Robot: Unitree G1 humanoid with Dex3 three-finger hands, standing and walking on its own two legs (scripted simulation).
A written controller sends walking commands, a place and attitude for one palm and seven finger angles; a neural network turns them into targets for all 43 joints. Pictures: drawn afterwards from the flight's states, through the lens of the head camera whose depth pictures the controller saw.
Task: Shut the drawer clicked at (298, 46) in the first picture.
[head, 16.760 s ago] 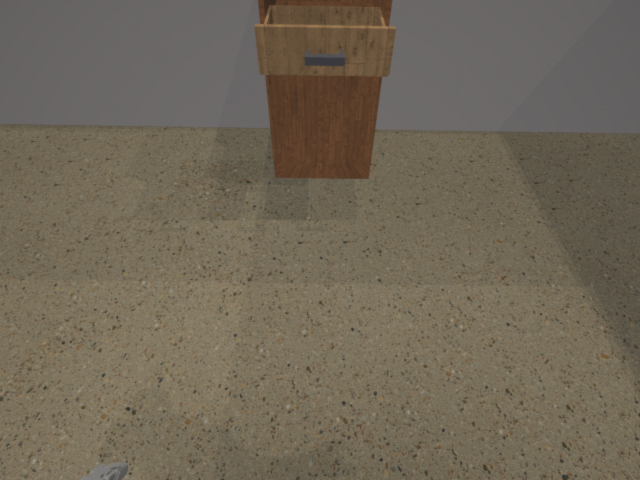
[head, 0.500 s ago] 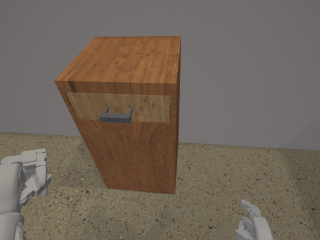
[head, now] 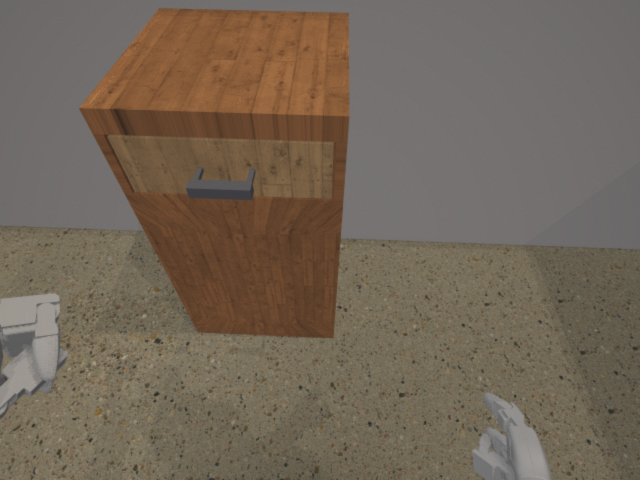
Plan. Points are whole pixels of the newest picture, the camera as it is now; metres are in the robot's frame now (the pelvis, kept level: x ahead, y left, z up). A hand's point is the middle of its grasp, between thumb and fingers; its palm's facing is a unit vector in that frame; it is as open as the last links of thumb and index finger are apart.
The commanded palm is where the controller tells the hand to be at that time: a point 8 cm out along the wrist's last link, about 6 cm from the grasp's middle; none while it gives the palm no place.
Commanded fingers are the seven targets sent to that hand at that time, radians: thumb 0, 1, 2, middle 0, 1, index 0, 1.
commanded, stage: step back with the hand held close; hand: left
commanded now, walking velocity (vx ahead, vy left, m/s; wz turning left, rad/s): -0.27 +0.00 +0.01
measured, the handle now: (223, 181) +0.62 +0.23 -0.03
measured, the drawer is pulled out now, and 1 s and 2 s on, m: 0.00 0.00 0.00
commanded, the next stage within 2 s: stop stepping back and stand still in 0.72 s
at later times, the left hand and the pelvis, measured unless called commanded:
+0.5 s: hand out of the picture +0.12 +0.25 +0.17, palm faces +0.37 -0.80 -0.46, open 3.3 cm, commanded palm +0.04 +0.29 +0.18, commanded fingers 0.00 0.90 0.90 -1.40 -1.60 -1.40 -1.60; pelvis -0.08 +0.01 -0.01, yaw +2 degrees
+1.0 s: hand out of the picture +0.00 +0.24 +0.17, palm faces +0.32 -0.83 -0.46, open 3.3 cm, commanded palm -0.04 +0.28 +0.18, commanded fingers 0.00 0.90 0.90 -1.40 -1.60 -1.40 -1.60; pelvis -0.17 +0.00 -0.01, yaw -1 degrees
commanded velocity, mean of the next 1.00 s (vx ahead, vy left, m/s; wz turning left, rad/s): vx -0.24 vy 0.00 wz -0.01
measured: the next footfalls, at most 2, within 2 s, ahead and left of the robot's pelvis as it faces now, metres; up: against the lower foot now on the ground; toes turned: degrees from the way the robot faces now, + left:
right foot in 0.62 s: -0.17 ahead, -0.09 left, +0.00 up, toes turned +0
left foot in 1.06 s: -0.13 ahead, +0.12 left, +0.00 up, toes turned +1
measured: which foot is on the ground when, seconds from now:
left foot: down 0.00-0.90, up 0.92-1.00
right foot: down 0.00-0.40, up 0.42-0.60, down 0.62-1.00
